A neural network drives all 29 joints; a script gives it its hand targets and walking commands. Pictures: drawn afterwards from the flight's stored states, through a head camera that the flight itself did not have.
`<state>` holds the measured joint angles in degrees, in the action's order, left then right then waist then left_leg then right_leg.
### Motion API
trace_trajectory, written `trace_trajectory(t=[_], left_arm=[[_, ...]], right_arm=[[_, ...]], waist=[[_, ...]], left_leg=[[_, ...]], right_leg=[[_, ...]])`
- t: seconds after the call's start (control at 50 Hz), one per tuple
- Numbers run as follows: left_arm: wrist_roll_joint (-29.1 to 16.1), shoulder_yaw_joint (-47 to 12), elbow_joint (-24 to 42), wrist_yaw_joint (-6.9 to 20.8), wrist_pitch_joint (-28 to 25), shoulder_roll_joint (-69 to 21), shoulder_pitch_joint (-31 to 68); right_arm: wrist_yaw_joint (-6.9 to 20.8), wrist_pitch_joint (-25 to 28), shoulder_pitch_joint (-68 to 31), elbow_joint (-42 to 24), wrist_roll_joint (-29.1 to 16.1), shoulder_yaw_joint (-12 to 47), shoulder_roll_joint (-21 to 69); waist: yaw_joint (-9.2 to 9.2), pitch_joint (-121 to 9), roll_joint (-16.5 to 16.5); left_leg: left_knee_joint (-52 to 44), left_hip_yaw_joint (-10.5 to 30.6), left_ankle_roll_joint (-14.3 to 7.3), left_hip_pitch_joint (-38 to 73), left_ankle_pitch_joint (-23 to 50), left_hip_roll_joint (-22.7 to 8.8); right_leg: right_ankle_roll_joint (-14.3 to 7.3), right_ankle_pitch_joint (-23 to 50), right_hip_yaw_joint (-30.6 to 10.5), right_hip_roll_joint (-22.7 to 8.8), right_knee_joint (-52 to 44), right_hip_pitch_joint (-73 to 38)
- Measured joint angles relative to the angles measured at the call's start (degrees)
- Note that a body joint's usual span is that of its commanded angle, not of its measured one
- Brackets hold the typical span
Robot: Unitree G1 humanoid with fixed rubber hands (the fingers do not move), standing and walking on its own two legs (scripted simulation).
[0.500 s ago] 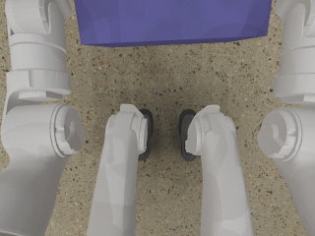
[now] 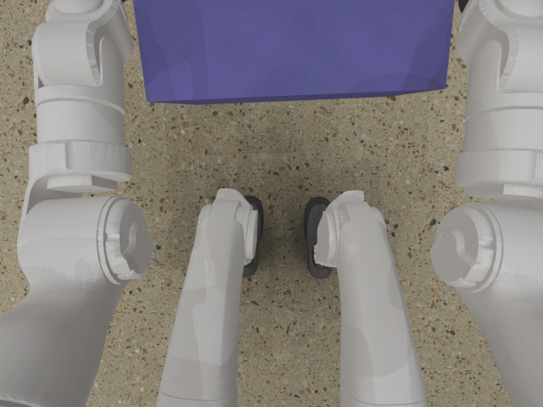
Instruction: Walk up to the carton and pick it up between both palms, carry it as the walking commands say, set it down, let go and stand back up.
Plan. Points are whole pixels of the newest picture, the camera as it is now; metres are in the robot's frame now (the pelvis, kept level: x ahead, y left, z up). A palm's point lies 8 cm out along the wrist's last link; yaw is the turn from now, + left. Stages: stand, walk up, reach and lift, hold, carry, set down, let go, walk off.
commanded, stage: reach and lift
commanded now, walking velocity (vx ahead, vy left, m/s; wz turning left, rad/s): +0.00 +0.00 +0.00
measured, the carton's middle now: out of the picture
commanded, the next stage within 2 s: none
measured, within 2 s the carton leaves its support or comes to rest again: neither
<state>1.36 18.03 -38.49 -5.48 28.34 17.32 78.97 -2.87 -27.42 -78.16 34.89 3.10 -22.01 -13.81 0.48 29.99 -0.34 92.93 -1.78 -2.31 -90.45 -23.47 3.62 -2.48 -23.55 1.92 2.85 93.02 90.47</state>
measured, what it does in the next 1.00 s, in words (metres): rises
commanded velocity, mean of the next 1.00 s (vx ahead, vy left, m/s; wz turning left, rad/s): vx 0.00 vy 0.00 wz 0.00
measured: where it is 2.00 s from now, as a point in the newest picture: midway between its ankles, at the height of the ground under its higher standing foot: (282, 251)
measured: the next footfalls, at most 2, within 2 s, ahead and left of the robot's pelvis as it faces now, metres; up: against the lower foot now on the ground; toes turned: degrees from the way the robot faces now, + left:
none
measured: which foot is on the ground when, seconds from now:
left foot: down 0.00-1.00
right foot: down 0.00-1.00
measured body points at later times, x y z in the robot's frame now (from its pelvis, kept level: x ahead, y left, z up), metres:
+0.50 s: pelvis +0.01 +0.00 +0.06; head +0.32 +0.01 +0.37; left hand +0.54 +0.20 -0.02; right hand +0.55 -0.17 -0.01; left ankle +0.16 +0.09 -0.51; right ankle +0.16 -0.09 -0.51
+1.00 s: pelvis +0.02 +0.00 +0.12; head +0.29 +0.00 +0.47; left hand +0.52 +0.20 +0.06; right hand +0.52 -0.17 +0.06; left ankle +0.16 +0.09 -0.51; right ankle +0.16 -0.09 -0.51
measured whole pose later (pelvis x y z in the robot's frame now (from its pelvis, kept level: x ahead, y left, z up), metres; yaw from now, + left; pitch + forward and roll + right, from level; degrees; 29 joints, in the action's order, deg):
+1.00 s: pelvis +0.02 +0.00 +0.12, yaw +1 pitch +11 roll +0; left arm 5.0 20.4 -31.7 -4.1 26.1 10.3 61.7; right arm -1.7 -25.0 -59.9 25.9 7.7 -24.7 -4.7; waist 0.5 29.6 -0.1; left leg 66.7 0.7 -1.6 -59.8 -17.8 4.3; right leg -2.6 -18.1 1.2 3.1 66.9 59.7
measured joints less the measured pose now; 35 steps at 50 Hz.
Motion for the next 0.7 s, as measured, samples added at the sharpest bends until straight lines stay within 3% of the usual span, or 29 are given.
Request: trace_trajectory(t=[0.7], left_arm=[[0.6,-0.4,6.1,0.0,-1.5,-5.0,-14.2]], right_arm=[[0.4,2.0,16.0,-8.2,1.2,-1.4,6.4]], waist=[[0.20,-0.1,0.4]], left_leg=[[-16.2,2.0,0.4,21.2,2.4,0.5]], right_leg=[[0.0,2.3,-0.2,0.2,-16.7,-21.6]])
